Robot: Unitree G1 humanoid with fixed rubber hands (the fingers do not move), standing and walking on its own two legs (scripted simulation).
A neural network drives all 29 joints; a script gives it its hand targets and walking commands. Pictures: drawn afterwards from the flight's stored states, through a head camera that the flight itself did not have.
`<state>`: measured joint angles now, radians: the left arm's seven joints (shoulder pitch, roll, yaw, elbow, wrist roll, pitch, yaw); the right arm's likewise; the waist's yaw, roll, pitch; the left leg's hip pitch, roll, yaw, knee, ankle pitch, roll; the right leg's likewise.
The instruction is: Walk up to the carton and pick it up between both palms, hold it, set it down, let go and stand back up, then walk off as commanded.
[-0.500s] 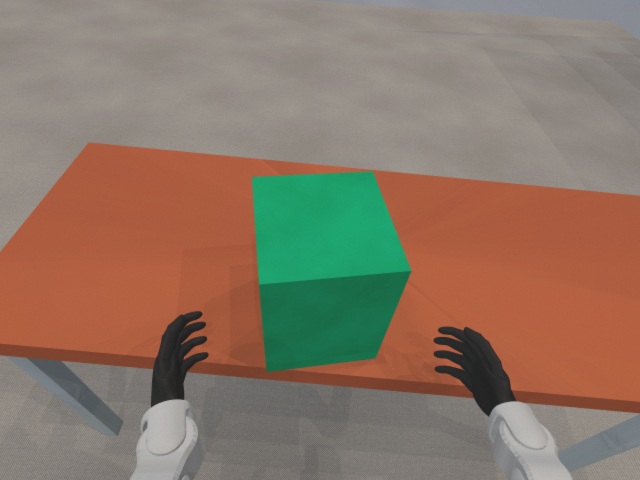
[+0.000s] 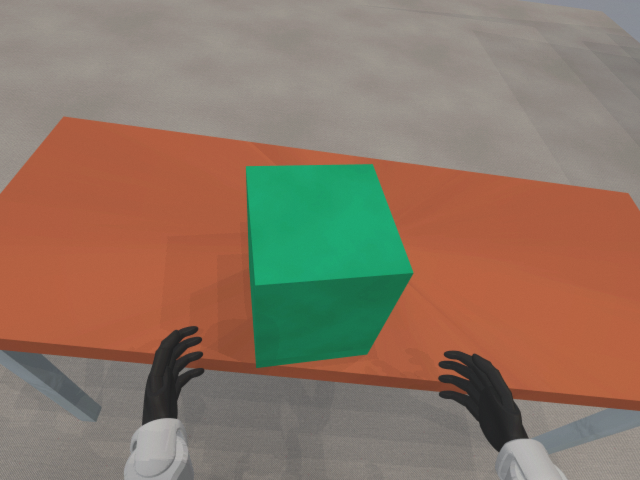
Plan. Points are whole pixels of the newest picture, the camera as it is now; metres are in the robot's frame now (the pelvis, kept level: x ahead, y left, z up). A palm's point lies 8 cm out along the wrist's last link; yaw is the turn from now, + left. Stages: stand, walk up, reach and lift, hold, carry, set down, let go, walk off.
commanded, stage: set down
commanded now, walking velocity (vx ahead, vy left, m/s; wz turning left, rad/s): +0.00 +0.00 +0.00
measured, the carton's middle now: (312, 269) +0.40 +0.05 +0.00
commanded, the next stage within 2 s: let go in 1.88 s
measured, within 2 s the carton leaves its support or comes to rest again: neither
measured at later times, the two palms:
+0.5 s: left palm (141, 432) +0.16 +0.22 -0.03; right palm (498, 445) +0.19 -0.20 -0.02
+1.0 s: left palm (148, 423) +0.17 +0.22 -0.04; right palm (490, 450) +0.19 -0.20 -0.05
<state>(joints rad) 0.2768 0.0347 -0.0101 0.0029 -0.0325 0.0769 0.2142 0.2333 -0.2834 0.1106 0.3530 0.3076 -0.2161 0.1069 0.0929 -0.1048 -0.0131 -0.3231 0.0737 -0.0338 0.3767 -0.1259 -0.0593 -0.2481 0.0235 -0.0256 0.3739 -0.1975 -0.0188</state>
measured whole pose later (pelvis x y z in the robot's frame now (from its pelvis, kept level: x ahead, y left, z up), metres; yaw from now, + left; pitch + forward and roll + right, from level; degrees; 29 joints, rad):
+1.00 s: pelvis +0.02 +0.00 +0.00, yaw +0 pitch +4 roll +0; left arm 0.32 0.14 0.03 0.20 -0.03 0.05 0.03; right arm 0.29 -0.22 0.08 0.48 0.19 -0.25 0.02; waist 0.08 -0.03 -0.01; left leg -0.29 0.07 -0.03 0.37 -0.15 -0.06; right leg -0.21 0.02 -0.03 0.37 -0.23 -0.02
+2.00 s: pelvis +0.02 +0.00 +0.00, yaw +0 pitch +3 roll +0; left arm 0.26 0.20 0.03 0.34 -0.03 0.12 -0.03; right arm 0.19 -0.17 0.05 0.73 0.08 -0.28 -0.03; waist 0.05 -0.02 0.02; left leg -0.28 0.07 -0.03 0.37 -0.15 -0.06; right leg -0.21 0.02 -0.03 0.37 -0.23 -0.02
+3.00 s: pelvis +0.02 +0.01 +0.00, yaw +0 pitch +1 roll -1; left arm 0.28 0.34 0.06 0.70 -0.01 -0.02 -0.01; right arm 0.23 -0.31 -0.01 0.76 0.01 -0.03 -0.01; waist 0.05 -0.02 -0.05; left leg -0.28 0.07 -0.03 0.47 -0.21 -0.05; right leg -0.18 0.01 -0.03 0.42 -0.26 -0.01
